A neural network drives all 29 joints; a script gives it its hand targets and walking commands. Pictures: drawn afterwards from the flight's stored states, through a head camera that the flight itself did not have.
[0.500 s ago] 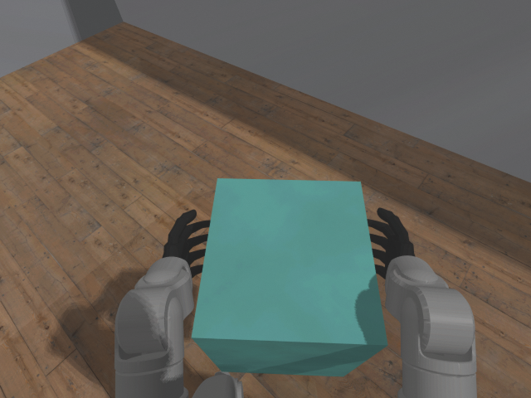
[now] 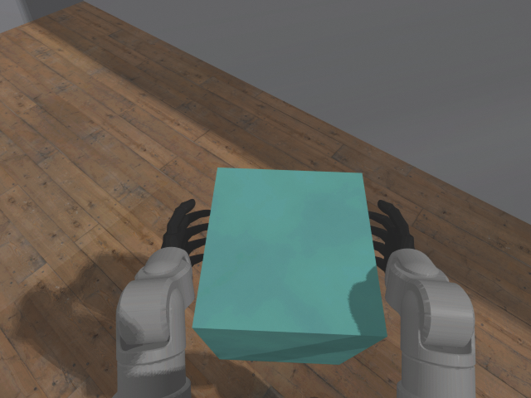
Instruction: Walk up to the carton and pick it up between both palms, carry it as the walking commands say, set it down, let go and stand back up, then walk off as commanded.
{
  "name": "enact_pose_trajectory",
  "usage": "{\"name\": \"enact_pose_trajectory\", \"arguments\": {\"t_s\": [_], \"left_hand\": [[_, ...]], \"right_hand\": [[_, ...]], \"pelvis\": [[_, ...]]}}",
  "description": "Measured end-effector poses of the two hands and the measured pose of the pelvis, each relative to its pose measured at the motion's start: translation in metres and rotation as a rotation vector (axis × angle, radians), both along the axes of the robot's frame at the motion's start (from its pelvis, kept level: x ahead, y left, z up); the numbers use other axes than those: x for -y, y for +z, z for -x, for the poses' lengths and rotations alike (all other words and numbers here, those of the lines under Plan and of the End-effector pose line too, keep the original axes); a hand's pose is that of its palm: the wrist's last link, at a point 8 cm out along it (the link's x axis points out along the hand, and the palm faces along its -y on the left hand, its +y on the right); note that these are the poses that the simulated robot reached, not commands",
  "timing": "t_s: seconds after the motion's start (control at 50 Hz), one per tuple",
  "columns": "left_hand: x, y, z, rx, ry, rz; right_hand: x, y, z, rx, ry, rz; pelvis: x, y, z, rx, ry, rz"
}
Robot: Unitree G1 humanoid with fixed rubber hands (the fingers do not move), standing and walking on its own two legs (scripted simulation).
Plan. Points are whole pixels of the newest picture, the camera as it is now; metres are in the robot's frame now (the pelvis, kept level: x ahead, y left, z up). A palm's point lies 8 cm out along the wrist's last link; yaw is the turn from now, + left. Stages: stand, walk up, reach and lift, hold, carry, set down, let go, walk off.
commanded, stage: carry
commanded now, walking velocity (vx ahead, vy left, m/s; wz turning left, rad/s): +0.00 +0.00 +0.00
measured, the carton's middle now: (283, 275) +0.29 +0.00 +0.00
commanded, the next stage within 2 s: none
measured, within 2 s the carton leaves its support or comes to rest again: neither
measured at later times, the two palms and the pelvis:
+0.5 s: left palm (198, 210) +0.35 +0.13 +0.08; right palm (395, 206) +0.36 -0.16 +0.08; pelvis +0.08 -0.02 -0.01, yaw +1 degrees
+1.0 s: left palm (178, 239) +0.31 +0.15 +0.06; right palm (380, 231) +0.33 -0.13 +0.06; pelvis +0.04 +0.00 -0.01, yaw +2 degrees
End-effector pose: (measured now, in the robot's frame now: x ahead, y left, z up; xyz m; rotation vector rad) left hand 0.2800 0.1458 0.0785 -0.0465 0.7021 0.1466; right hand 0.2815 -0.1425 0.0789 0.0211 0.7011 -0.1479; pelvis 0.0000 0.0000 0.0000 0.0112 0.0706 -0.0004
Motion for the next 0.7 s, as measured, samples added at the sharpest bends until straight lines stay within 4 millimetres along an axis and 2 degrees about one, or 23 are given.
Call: {"name": "enact_pose_trajectory", "arguments": {"t_s": [0.14, 0.22, 0.3, 0.48, 0.7], "left_hand": [[0.020, 0.012, -0.041, 0.011, -0.012, -0.047], [0.027, 0.013, -0.060, 0.019, -0.011, -0.044], [0.028, 0.011, -0.071, 0.016, -0.008, -0.034], [0.018, -0.002, -0.075, 0.002, 0.008, -0.022], [0.003, -0.009, -0.057, 0.019, 0.022, -0.026]], "right_hand": [[0.020, 0.003, -0.042, 0.013, 0.001, -0.034], [0.026, 0.006, -0.062, 0.020, -0.001, -0.030], [0.028, 0.007, -0.073, 0.017, 0.002, -0.023], [0.018, -0.001, -0.082, 0.003, 0.021, -0.004], [0.002, -0.009, -0.069, 0.020, 0.045, 0.010]], "pelvis": [[0.017, -0.002, -0.053, -0.001, 0.016, 0.015], [0.024, -0.002, -0.070, -0.007, 0.017, 0.011], [0.027, -0.002, -0.080, -0.009, 0.017, 0.009], [0.023, -0.005, -0.084, -0.006, 0.019, 0.011], [0.012, -0.008, -0.070, 0.015, 0.030, 0.015]]}}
